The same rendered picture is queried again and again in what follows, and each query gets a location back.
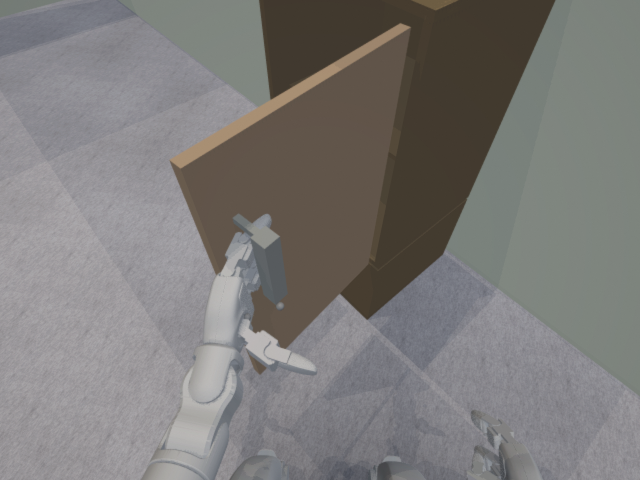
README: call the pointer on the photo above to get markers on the robot left thigh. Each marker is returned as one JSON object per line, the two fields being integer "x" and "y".
{"x": 261, "y": 467}

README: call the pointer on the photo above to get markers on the left robot forearm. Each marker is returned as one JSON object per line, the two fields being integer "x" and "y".
{"x": 195, "y": 441}

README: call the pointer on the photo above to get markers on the robot left shin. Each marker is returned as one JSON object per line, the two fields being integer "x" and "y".
{"x": 266, "y": 452}

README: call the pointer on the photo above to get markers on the cupboard door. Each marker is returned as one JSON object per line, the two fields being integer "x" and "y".
{"x": 314, "y": 159}

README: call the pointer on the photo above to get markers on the robot right hand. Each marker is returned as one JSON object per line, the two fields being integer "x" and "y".
{"x": 514, "y": 462}

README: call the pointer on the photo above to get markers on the robot left hand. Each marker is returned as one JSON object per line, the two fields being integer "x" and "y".
{"x": 230, "y": 299}

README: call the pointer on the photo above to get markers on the handle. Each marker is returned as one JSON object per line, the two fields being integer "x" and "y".
{"x": 267, "y": 250}

